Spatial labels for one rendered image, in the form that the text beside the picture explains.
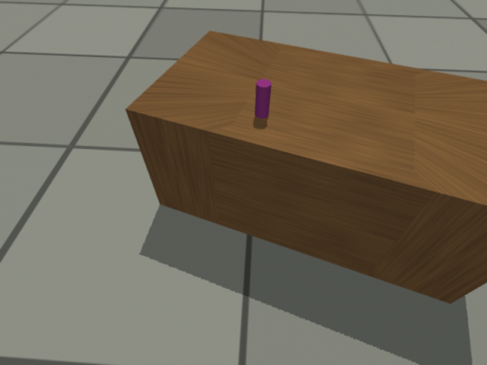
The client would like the can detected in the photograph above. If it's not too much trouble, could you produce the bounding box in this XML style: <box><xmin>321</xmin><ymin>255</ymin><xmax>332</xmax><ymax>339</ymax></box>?
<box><xmin>255</xmin><ymin>79</ymin><xmax>272</xmax><ymax>119</ymax></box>

